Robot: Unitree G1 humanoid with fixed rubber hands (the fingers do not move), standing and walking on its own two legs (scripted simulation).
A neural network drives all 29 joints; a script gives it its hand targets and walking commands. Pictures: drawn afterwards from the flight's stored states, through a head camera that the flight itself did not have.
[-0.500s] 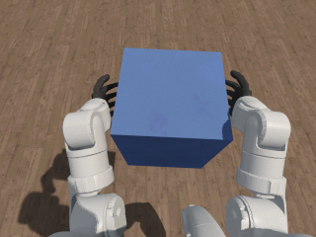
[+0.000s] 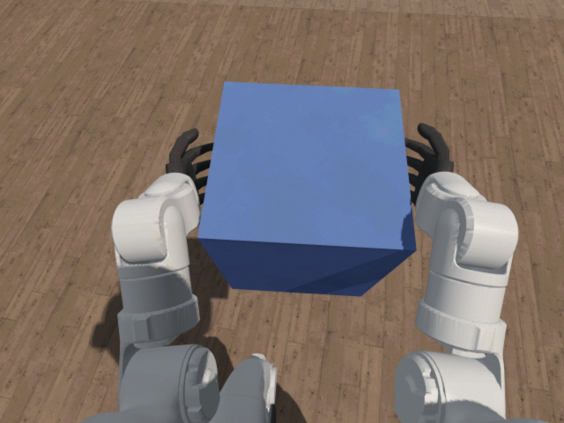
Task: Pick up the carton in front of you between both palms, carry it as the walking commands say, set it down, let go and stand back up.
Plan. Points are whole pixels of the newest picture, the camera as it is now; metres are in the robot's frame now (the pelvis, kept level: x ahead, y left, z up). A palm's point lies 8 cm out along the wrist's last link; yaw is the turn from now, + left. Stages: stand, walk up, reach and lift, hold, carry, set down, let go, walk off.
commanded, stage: carry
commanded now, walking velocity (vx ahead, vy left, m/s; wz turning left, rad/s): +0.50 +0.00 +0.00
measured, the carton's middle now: (302, 204) +0.38 +0.04 +0.07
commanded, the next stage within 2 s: none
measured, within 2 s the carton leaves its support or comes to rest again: neither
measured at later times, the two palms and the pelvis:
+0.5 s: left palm (247, 33) +0.67 +0.15 +0.16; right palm (434, 34) +0.64 -0.15 +0.17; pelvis +0.29 +0.03 +0.02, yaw -2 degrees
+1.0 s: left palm out of the picture +0.79 +0.17 +0.20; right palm out of the picture +0.78 -0.13 +0.20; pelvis +0.44 +0.02 +0.03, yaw +0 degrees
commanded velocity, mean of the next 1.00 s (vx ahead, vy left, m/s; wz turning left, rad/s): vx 0.12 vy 0.00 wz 0.00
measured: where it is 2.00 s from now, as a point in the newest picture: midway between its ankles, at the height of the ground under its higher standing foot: (307, 325)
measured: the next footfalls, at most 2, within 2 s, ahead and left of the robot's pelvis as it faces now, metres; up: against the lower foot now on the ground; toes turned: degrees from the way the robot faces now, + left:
left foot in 0.18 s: +0.29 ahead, +0.11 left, +0.02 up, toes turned +4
right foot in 0.56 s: +0.51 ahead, -0.08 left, +0.05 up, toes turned -6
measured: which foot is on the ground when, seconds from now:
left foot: up 0.00-0.16, down 0.18-0.58, up 0.60-0.80, down 0.82-1.00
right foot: down 0.00-0.22, up 0.24-0.54, down 0.56-1.00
